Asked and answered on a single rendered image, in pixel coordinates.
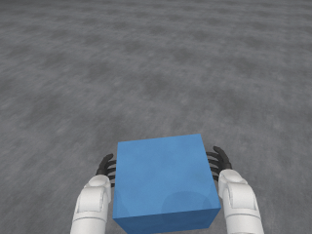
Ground robot left forearm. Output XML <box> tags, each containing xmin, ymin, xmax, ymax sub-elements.
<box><xmin>70</xmin><ymin>175</ymin><xmax>111</xmax><ymax>234</ymax></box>

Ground robot right forearm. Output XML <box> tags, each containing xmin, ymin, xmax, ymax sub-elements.
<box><xmin>218</xmin><ymin>169</ymin><xmax>264</xmax><ymax>234</ymax></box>

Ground carton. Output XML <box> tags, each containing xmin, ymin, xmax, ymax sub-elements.
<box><xmin>112</xmin><ymin>134</ymin><xmax>221</xmax><ymax>234</ymax></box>

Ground left robot hand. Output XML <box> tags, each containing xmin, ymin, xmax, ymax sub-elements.
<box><xmin>96</xmin><ymin>153</ymin><xmax>117</xmax><ymax>188</ymax></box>

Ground right robot hand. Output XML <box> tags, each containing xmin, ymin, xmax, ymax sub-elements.
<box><xmin>206</xmin><ymin>146</ymin><xmax>233</xmax><ymax>181</ymax></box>

